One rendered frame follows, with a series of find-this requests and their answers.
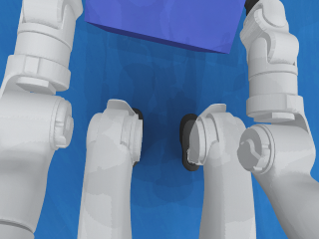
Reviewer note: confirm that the robot left upper arm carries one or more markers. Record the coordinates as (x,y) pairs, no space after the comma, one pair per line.
(32,127)

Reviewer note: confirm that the robot right upper arm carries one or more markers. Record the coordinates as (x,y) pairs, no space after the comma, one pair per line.
(280,157)

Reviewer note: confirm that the right robot forearm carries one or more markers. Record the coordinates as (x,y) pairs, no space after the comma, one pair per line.
(271,57)

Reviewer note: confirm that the robot left shin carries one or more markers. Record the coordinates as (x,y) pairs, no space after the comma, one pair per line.
(93,127)

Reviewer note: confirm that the carton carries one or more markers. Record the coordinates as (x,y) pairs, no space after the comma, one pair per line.
(198,25)

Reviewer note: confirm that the left robot forearm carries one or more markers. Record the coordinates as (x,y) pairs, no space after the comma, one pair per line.
(44,43)

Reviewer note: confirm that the robot right shin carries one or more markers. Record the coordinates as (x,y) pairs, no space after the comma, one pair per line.
(212,109)

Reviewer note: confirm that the right robot hand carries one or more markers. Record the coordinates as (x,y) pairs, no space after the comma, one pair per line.
(249,5)

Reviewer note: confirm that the robot shin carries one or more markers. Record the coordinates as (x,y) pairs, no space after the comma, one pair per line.
(212,109)
(93,127)

